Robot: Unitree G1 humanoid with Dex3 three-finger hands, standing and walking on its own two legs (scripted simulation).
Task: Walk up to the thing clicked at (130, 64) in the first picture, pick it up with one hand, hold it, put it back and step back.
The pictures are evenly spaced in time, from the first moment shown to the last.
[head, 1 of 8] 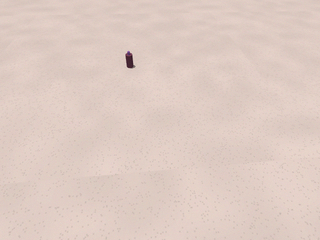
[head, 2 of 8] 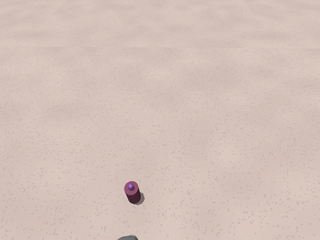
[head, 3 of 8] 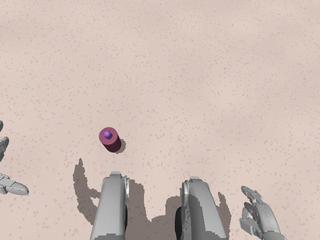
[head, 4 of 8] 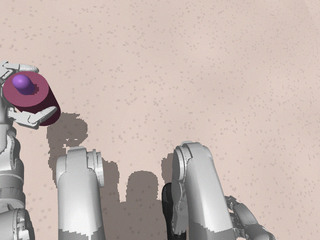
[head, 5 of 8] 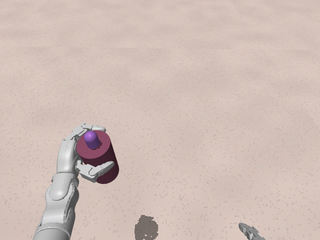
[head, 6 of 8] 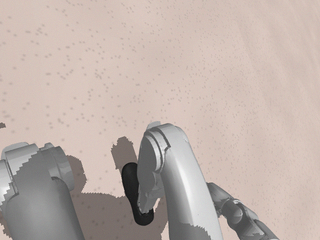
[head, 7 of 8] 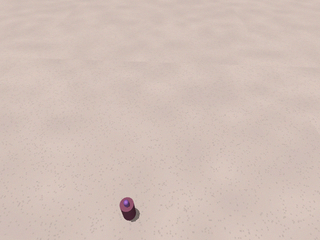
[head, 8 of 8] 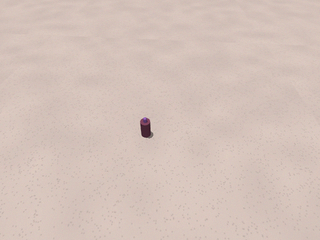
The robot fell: no
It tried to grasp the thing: yes
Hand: left
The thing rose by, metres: 0.67
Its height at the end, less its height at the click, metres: +0.00
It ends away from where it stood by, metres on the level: 0.01
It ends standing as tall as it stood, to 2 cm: yes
